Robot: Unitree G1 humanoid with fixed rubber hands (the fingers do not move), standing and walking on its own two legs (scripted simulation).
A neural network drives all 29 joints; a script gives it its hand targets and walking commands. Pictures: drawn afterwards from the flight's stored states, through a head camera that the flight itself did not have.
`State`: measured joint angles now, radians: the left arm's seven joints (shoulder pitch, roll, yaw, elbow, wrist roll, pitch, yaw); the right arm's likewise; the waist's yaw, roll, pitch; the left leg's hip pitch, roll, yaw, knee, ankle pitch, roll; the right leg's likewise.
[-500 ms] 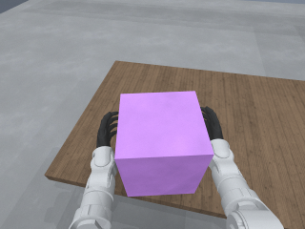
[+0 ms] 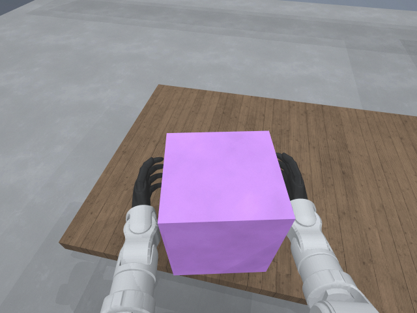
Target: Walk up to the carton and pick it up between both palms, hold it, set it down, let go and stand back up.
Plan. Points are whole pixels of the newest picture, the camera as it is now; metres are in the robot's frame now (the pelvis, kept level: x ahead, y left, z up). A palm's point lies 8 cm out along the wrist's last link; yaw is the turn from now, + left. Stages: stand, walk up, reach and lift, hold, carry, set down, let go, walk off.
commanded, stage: reach and lift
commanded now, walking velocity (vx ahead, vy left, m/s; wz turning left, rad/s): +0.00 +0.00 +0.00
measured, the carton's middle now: (219, 206) +0.36 -0.01 +0.00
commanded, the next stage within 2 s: none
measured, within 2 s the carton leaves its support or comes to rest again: leaves its support in 0.42 s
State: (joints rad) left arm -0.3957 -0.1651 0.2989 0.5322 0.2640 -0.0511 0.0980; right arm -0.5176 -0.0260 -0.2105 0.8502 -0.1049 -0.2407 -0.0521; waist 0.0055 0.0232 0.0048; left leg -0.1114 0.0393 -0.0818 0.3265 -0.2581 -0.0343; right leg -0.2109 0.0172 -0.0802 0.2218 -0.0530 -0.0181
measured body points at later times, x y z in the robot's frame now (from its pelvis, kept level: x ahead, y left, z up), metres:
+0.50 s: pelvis -0.01 +0.00 +0.00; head +0.01 +0.01 +0.45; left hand +0.35 +0.14 +0.07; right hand +0.37 -0.16 +0.06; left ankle -0.06 +0.14 -0.75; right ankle +0.04 -0.11 -0.75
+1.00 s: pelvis -0.03 -0.01 +0.00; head -0.01 +0.00 +0.45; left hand +0.35 +0.14 +0.09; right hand +0.37 -0.16 +0.08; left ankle -0.06 +0.14 -0.75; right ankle +0.04 -0.11 -0.75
